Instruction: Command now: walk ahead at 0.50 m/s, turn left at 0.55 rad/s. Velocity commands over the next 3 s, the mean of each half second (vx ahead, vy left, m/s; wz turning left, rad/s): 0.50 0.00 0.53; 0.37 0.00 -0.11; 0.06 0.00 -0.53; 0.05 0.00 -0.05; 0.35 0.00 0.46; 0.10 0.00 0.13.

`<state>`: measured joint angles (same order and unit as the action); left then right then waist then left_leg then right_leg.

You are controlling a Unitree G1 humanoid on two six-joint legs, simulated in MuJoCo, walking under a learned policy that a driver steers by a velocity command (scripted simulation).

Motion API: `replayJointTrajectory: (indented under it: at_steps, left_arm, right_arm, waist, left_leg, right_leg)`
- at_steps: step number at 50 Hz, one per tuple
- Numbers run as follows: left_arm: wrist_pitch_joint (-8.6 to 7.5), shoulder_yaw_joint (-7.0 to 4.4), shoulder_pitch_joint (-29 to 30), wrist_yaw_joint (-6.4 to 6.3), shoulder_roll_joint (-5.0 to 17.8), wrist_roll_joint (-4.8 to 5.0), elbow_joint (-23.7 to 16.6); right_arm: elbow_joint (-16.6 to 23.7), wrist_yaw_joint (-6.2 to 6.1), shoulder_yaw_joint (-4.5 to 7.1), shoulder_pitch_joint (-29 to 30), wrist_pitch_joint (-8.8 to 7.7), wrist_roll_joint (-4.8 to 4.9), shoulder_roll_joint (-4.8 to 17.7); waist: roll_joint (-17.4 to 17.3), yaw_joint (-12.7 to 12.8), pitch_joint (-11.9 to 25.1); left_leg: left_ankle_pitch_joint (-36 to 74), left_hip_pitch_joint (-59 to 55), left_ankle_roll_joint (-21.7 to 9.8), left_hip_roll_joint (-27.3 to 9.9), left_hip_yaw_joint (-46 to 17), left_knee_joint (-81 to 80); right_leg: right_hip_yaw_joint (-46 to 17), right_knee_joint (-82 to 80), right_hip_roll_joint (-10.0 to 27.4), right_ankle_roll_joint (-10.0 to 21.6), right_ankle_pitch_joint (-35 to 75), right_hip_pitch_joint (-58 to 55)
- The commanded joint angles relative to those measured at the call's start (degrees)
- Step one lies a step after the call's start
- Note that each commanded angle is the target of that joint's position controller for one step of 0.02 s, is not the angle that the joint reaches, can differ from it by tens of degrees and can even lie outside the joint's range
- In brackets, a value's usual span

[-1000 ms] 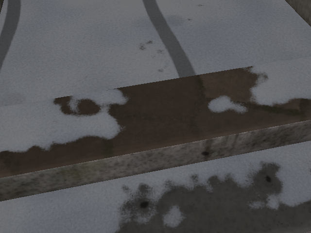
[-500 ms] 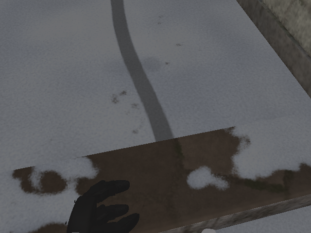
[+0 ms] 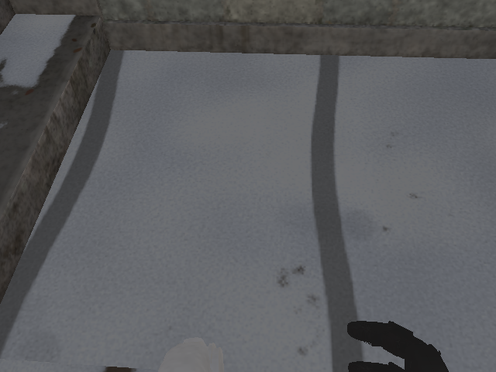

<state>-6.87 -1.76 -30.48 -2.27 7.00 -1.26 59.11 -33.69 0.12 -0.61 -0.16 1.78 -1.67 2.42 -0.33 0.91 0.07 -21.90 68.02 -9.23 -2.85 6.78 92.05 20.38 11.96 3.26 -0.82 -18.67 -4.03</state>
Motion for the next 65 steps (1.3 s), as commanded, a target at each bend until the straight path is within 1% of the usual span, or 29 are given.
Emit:
replayJointTrajectory:
  at_steps: [1,3,4,5,6,8,10,11,14,16,20,25,29,32,33,34,35,36,37,39,43,47,53,57,58,59,60,62,65]
  left_arm:
    - [0.78,-1.74,-0.5,-1.95,11.2,1.59,-4.9]
    - [1.21,-3.41,3.9,-0.33,18.2,2.85,-8.0]
    - [0.55,-3.52,5.4,1.03,18.3,3.20,-11.0]
    - [-0.51,-2.97,9.2,3.36,14.2,2.43,-17.0]
    - [-1.62,-3.71,13.9,4.84,12.3,0.18,-19.9]
    - [-1.55,-2.09,14.6,3.86,6.3,-0.30,-23.6]
    - [-0.49,-0.52,16.3,1.90,2.6,-0.97,-26.7]
    - [0.81,0.64,14.8,1.13,0.8,-1.79,-27.3]
    - [3.88,1.10,15.9,0.93,4.2,-2.47,-27.7]
    - [4.40,0.45,19.2,1.17,7.0,-2.67,-27.5]
    - [4.34,0.89,30.4,2.63,6.3,-1.86,-29.3]
    - [3.94,0.97,38.9,4.46,7.0,-0.71,-30.1]
    - [3.35,0.11,35.5,4.48,9.2,0.07,-28.8]
    - [2.76,-2.31,17.6,2.22,13.5,0.35,-23.3]
    - [2.25,-2.99,8.7,1.34,15.3,-0.74,-21.5]
    - [1.97,-4.13,4.9,1.04,20.8,-2.81,-21.6]
    - [2.62,-4.24,6.3,2.33,18.9,-0.26,-20.6]
    - [2.86,-3.45,13.0,2.51,15.2,0.80,-21.8]
    - [2.63,-2.53,15.9,2.56,11.7,0.99,-22.3]
    - [1.86,-1.93,13.6,2.34,11.0,1.34,-20.1]
    - [1.27,-2.45,12.0,2.43,14.4,1.07,-18.1]
    - [2.83,-2.74,10.3,2.41,15.0,0.98,-17.4]
    - [5.35,-3.89,5.7,1.60,16.3,0.65,-17.6]
    - [6.17,-4.48,11.0,1.38,16.8,0.76,-20.1]
    - [5.79,-3.95,10.9,1.55,14.8,1.45,-21.6]
    - [5.68,-3.03,5.7,1.39,10.5,1.29,-22.5]
    - [6.60,-4.08,3.8,0.87,14.8,0.63,-22.0]
    - [8.02,-4.49,8.3,1.38,15.9,-0.79,-20.5]
    - [10.43,-4.09,9.6,2.72,14.4,-0.06,-20.7]
  right_arm:
    - [3.2,0.88,0.83,2.5,0.04,1.19,2.8]
    - [-1.1,0.48,2.77,-14.8,-0.45,1.78,8.4]
    - [-2.1,0.53,4.63,-20.2,-1.22,1.71,12.7]
    - [-2.2,0.02,7.32,-19.6,-1.14,2.40,20.4]
    - [-0.3,0.04,8.82,-13.1,-0.54,2.35,22.8]
    - [-3.3,-0.41,7.61,-11.1,-2.33,0.83,18.2]
    - [-7.4,-0.57,5.85,-11.9,-4.79,-0.38,12.2]
    - [-8.6,-0.52,5.95,-11.8,-5.43,-0.52,12.7]
    - [-9.5,-0.35,5.70,-13.0,-6.83,0.73,14.7]
    - [-8.9,-0.36,5.53,-15.6,-8.00,1.11,16.0]
    - [-9.8,-1.53,6.37,-25.4,-8.12,1.89,17.7]
    - [-10.2,-1.56,6.39,-29.2,-7.64,1.15,17.8]
    - [-10.2,-1.60,6.33,-26.3,-7.92,1.08,19.4]
    - [-10.5,-1.44,6.62,-24.4,-8.48,0.17,21.6]
    - [-9.6,-1.24,6.05,-24.4,-8.56,0.17,19.7]
    - [-8.1,-0.97,4.80,-32.5,-8.24,2.00,13.6]
    - [-9.0,-1.04,5.06,-35.5,-7.91,1.23,16.9]
    - [-7.9,-1.07,5.13,-29.1,-7.71,0.15,17.7]
    - [-6.3,-0.76,4.84,-22.6,-7.76,-0.18,17.9]
    - [-4.0,-0.07,4.28,-18.3,-6.97,-0.93,16.8]
    - [-4.7,-0.22,3.22,-20.2,-4.73,-1.09,14.9]
    - [-3.4,-0.46,2.27,-13.8,-3.53,-0.76,13.5]
    - [-0.5,-1.46,2.05,-4.4,-3.50,0.45,14.9]
    - [-1.2,-2.24,2.12,-10.5,-5.45,0.78,15.4]
    - [-1.4,-2.90,2.82,-14.0,-6.06,0.11,18.4]
    - [-0.3,-3.55,3.52,-14.5,-5.61,0.07,22.9]
    - [-1.7,-3.39,3.94,-17.6,-4.29,1.18,22.1]
    - [-0.7,-3.38,2.64,-14.5,-3.47,1.37,16.6]
    - [0.0,-3.39,2.91,-9.6,-2.75,0.17,17.3]
  waist:
    - [4.9,-3.3,2.2]
    - [12.5,-9.8,13.0]
    - [11.2,-12.2,17.9]
    - [-5.0,-10.9,19.1]
    - [-6.8,-7.7,21.8]
    - [3.6,-2.5,10.7]
    - [5.7,1.2,1.2]
    - [4.3,3.1,0.6]
    - [4.1,4.4,-1.1]
    - [1.9,1.9,0.7]
    - [-1.6,-5.2,2.3]
    - [-5.1,-8.3,0.2]
    - [-5.6,-5.3,0.2]
    - [-4.9,3.0,6.8]
    - [-3.9,6.6,12.1]
    - [11.3,2.6,21.7]
    - [15.7,1.4,23.9]
    - [8.1,-0.9,13.0]
    - [1.7,-0.4,7.6]
    - [-0.6,-1.4,3.2]
    - [3.2,-4.2,4.3]
    - [5.5,-2.5,4.9]
    - [5.7,2.0,4.0]
    - [5.5,-2.2,2.5]
    - [1.0,-2.6,5.8]
    - [-11.6,0.6,9.3]
    - [-16.3,-0.9,13.6]
    - [-4.4,-0.3,8.0]
    - [-7.8,1.6,4.4]
  left_leg:
    - [-9.6,-24.1,-2.3,6.6,13.3,-17.7]
    - [-9.4,-39.1,-5.3,11.1,7.6,-28.1]
    - [-9.7,-53.9,-7.3,9.7,-6.1,-37.6]
    - [-26.0,-62.0,-14.2,-1.5,-39.1,-57.0]
    - [-32.4,-64.0,-13.4,-6.4,-63.2,-74.8]
    - [-18.8,-53.3,-9.2,-7.7,-53.9,-73.2]
    - [-0.2,-43.1,-7.4,-3.8,-41.0,-67.1]
    - [7.1,-42.0,-5.2,-1.7,-33.1,-65.7]
    - [11.3,-38.9,-3.8,2.7,-23.3,-68.0]
    - [21.2,-42.8,-2.3,2.8,-22.8,-71.1]
    - [32.6,-60.8,-0.9,0.1,-25.5,-75.0]
    - [39.6,-71.2,-0.9,-1.8,-24.8,-78.1]
    - [49.4,-71.1,0.2,-3.3,-22.5,-75.9]
    - [67.0,-72.0,3.2,-2.4,-19.5,-56.6]
    - [54.2,-62.9,3.3,-0.9,-18.6,-44.0]
    - [17.1,-45.4,6.2,7.0,-13.7,-21.3]
    - [-6.2,-36.8,7.1,11.5,-11.7,-10.9]
    - [0.4,-32.8,7.3,7.0,-12.9,-9.6]
    - [3.3,-32.4,7.8,5.1,-12.1,-11.8]
    - [3.0,-32.9,9.1,3.0,-11.4,-16.9]
    - [3.3,-35.7,10.8,3.1,-9.3,-27.5]
    - [11.1,-38.8,11.0,4.0,-7.5,-39.6]
    - [11.5,-37.1,10.3,5.2,-9.2,-49.3]
    - [15.7,-50.5,7.8,5.3,-11.4,-66.9]
    - [25.6,-60.8,5.3,-3.2,-17.3,-68.4]
    - [51.2,-69.8,0.2,-18.7,-29.9,-66.7]
    - [58.3,-71.1,-8.4,-24.3,-39.3,-67.7]
    - [44.4,-64.9,-6.3,-17.3,-29.5,-70.0]
    - [35.3,-56.2,-2.9,-10.2,-16.9,-73.7]
  right_leg:
    - [-1.4,0.4,13.2,9.6,84.2,3.5]
    - [-2.8,23.8,15.8,9.0,102.8,-2.3]
    - [-3.4,40.8,12.9,6.8,85.9,9.5]
    - [-6.0,66.5,0.8,2.4,37.6,30.8]
    - [-21.4,86.1,-5.8,0.9,10.1,41.5]
    - [-25.6,93.7,-1.8,2.0,13.0,48.6]
    - [-25.4,98.0,-0.3,3.5,8.3,54.5]
    - [-25.9,96.1,0.8,4.0,8.3,55.4]
    - [-24.7,77.8,2.4,2.6,5.2,53.9]
    - [-21.6,67.4,3.3,2.0,11.4,52.5]
    - [-19.1,48.1,2.7,0.8,18.6,56.8]
    - [-16.7,31.1,0.0,1.5,19.8,53.4]
    - [-16.5,20.3,-2.9,4.8,19.0,38.1]
    - [-15.8,14.2,-6.2,7.7,15.9,18.5]
    - [-21.0,16.9,0.0,10.0,14.0,4.3]
    - [-45.1,20.6,16.8,18.2,18.8,-14.3]
    - [-66.3,9.1,20.0,23.5,18.6,-14.2]
    - [-60.1,5.6,17.1,22.3,16.2,-4.3]
    - [-51.0,5.8,15.0,21.2,24.5,2.7]
    - [-40.6,5.6,10.1,18.7,45.3,10.1]
    - [-32.9,6.1,5.7,16.1,59.7,14.9]
    - [-29.8,8.0,1.1,12.5,56.4,18.4]
    - [-38.7,13.3,2.9,11.3,46.6,12.2]
    - [-43.5,19.5,0.3,8.5,35.1,16.5]
    - [-41.2,26.0,-2.3,5.9,24.3,21.8]
    - [-30.9,39.0,-9.3,3.7,-9.4,29.6]
    - [-23.3,49.1,-13.1,2.5,-25.4,35.5]
    - [-24.3,57.4,-8.3,0.8,-15.6,36.9]
    - [-22.6,59.0,-7.1,-1.7,-7.7,33.4]
